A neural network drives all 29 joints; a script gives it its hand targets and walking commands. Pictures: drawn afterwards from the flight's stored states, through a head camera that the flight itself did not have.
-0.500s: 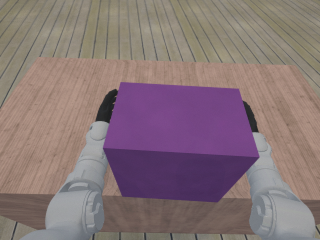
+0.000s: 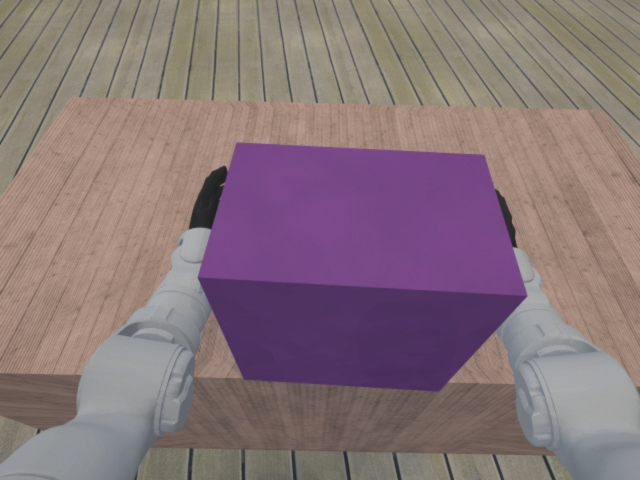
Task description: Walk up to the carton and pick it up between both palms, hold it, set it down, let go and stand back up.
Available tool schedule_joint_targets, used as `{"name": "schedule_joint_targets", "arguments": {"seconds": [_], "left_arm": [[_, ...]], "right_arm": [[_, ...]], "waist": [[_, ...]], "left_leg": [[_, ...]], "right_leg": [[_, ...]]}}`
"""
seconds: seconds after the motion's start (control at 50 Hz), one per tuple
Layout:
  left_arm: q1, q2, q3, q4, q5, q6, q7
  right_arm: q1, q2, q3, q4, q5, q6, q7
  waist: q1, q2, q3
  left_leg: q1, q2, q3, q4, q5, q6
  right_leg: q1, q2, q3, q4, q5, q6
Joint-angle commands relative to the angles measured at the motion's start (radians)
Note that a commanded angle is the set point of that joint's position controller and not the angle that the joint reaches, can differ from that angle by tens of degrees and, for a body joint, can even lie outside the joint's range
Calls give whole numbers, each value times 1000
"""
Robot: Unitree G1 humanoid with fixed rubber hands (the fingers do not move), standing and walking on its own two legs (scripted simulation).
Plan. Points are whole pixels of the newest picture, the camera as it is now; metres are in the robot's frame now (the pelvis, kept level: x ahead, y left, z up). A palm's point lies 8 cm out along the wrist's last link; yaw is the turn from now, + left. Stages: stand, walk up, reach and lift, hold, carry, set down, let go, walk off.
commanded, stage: set down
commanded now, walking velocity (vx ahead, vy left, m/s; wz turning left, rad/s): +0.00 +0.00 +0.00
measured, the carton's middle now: (349, 281) +0.36 -0.01 +0.03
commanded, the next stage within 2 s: none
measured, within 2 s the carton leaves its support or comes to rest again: neither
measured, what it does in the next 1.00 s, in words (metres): stands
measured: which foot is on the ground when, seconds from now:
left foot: down 0.00-1.00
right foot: down 0.00-1.00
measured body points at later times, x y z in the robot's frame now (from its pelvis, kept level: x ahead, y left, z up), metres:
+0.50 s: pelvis -0.03 -0.02 -0.02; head +0.04 -0.01 +0.42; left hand +0.43 +0.21 +0.09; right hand +0.43 -0.28 +0.08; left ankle +0.03 +0.11 -0.73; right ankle -0.01 -0.08 -0.73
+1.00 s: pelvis -0.02 -0.02 +0.00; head +0.00 +0.01 +0.45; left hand +0.43 +0.23 +0.18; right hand +0.43 -0.26 +0.18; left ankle +0.03 +0.11 -0.73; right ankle -0.01 -0.08 -0.73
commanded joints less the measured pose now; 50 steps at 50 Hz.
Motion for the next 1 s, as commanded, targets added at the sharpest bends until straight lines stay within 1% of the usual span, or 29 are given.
{"name": "schedule_joint_targets", "arguments": {"seconds": [0.0, 0.02, 0.1, 0.18, 0.2, 0.22, 0.26, 0.32, 0.38, 0.42, 0.5, 0.52, 0.58, 0.6, 0.64, 0.68, 0.7, 0.72, 0.74, 0.78, 0.8, 0.82, 0.84, 0.86, 0.88, 0.9, 0.92, 0.94, 0.98], "left_arm": [[-393, 164, -33, -69, -73, -85, -15], [-380, 178, -29, -51, -76, -84, -19], [-390, 190, -71, -23, -110, -83, -44], [-463, 228, -132, -64, -184, -88, -61], [-472, 248, -135, -59, -199, -86, -66], [-486, 239, -159, -74, -213, -80, -68], [-479, 253, -180, -52, -229, -59, -74], [-499, 288, -191, -76, -249, -38, -83], [-521, 329, -175, -77, -248, -1, -81], [-538, 342, -179, -107, -257, 22, -80], [-536, 377, -134, -230, -249, 92, -92], [-548, 408, -100, -336, -229, 118, -89], [-482, 424, -40, -307, -192, 209, -109], [-475, 429, -48, -265, -185, 234, -118], [-480, 398, -75, -261, -191, 264, -114], [-517, 383, -101, -301, -204, 283, -112], [-544, 379, -115, -355, -213, 287, -105], [-515, 369, -114, -340, -206, 300, -104], [-511, 367, -122, -263, -210, 316, -111], [-493, 368, -125, -302, -220, 338, -112], [-516, 361, -130, -346, -214, 347, -110], [-527, 362, -130, -276, -208, 359, -114], [-560, 369, -129, -344, -219, 370, -107], [-537, 365, -130, -297, -209, 380, -103], [-539, 374, -124, -393, -200, 386, -95], [-533, 385, -105, -374, -189, 406, -93], [-554, 400, -93, -486, -191, 425, -84], [-542, 402, -77, -465, -166, 453, -80], [-595, 433, -56, -622, -176, 510, -66]], "right_arm": [[-419, -241, 50, -61, 91, -59, -7], [-411, -261, 76, -36, 118, -57, -3], [-421, -284, 115, 14, 168, -44, 14], [-461, -322, 130, -39, 212, -40, 32], [-474, -325, 141, -45, 232, -32, 40], [-478, -339, 137, -44, 236, -25, 49], [-479, -347, 159, -50, 245, -5, 66], [-494, -368, 172, -86, 266, 23, 84], [-519, -376, 171, -123, 274, 54, 89], [-533, -382, 167, -169, 276, 70, 91], [-513, -411, 133, -291, 260, 104, 66], [-519, -437, 118, -350, 264, 112, 57], [-503, -437, 138, -314, 275, 171, 35], [-500, -426, 152, -263, 278, 194, 30], [-496, -432, 123, -217, 261, 220, 27], [-521, -416, 103, -276, 246, 243, 31], [-524, -421, 72, -327, 227, 248, 33], [-506, -408, 78, -306, 228, 262, 40], [-517, -406, 81, -256, 222, 280, 45], [-501, -405, 95, -262, 232, 300, 53], [-490, -412, 86, -255, 237, 310, 56], [-521, -401, 89, -214, 224, 326, 59], [-537, -419, 77, -261, 232, 337, 63], [-517, -401, 85, -205, 222, 352, 67], [-520, -418, 75, -292, 230, 347, 70], [-519, -421, 84, -287, 229, 360, 70], [-535, -457, 58, -372, 235, 360, 69], [-537, -448, 49, -351, 231, 377, 67], [-579, -497, 10, -458, 234, 401, 66]], "waist": [[-8, -4, -585], [3, -9, -570], [-15, -5, -553], [-37, 15, -579], [-32, -8, -559], [-40, 16, -572], [-33, -24, -542], [-16, -12, -563], [1, -52, -576], [2, -57, -609], [-11, -70, -724], [-3, -52, -791], [1, -115, -652], [-6, -119, -557], [-20, -80, -466], [-28, -47, -435], [-51, -34, -472], [-47, -24, -442], [-54, -55, -379], [-52, -55, -365], [-57, -20, -364], [-59, -40, -298], [-49, -13, -328], [-58, -21, -255], [-42, 9, -331], [-35, -7, -319], [-34, 21, -424], [-36, 32, -384], [-36, 55, -490]], "left_leg": [[399, 6, -77, 126, 343, -62], [398, 5, -77, 131, 348, -59], [355, 0, -84, 144, 311, -52], [318, -11, -86, 151, 258, -50], [315, -8, -84, 152, 236, -45], [315, -6, -88, 151, 213, -50], [305, -9, -92, 144, 164, -34], [251, -15, -90, 139, 131, -22], [203, -21, -84, 123, 67, -2], [192, -22, -89, 123, 77, 9], [174, -42, -75, 129, 160, 12], [205, -45, -68, 118, 201, 1], [200, -50, -75, 70, 179, 31], [177, -51, -78, 40, 122, 38], [229, -40, -97, -7, 78, 27], [298, -34, -97, -6, 100, 13], [333, -33, -93, -9, 118, 2], [361, -30, -97, -9, 131, 5], [374, -28, -101, -17, 102, 13], [403, -31, -108, -31, 115, 11], [429, -29, -107, -38, 110, 7], [403, -27, -105, -50, 61, 15], [416, -30, -106, -67, 62, 7], [404, -29, -109, -68, 44, 11], [443, -30, -107, -67, 102, 3], [449, -31, -102, -66, 117, 10], [501, -33, -99, -64, 172, -6], [500, -35, -104, -56, 182, -4], [580, -33, -95, -58, 241, -14]], "right_leg": [[3, -32, 42, 37, 342, 77], [-6, -29, 39, 41, 349, 79], [-52, -31, 42, 58, 309, 81], [-90, -31, 38, 69, 266, 82], [-107, -29, 36, 64, 235, 81], [-129, -29, 30, 67, 192, 78], [-155, -31, 28, 59, 136, 80], [-126, -37, 41, 73, 117, 81], [-98, -44, 53, 73, 75, 88], [-71, -50, 59, 80, 105, 92], [109, -54, 82, 105, 333, 117], [174, -48, 86, 108, 410, 127], [273, -59, 106, 86, 495, 139], [269, -74, 120, 63, 453, 137], [199, -68, 99, 9, 303, 113], [116, -54, 89, -36, 208, 98], [108, -43, 73, -43, 217, 94], [92, -42, 68, -44, 216, 89], [80, -41, 56, -59, 183, 87], [104, -41, 53, -74, 191, 87], [104, -49, 61, -85, 165, 83], [97, -52, 59, -99, 107, 82], [103, -53, 60, -109, 89, 79], [83, -50, 61, -111, 64, 74], [116, -54, 66, -116, 110, 75], [130, -48, 58, -111, 137, 75], [155, -41, 55, -104, 199, 80], [151, -35, 50, -98, 208, 82], [168, -30, 35, -105, 265, 84]]}}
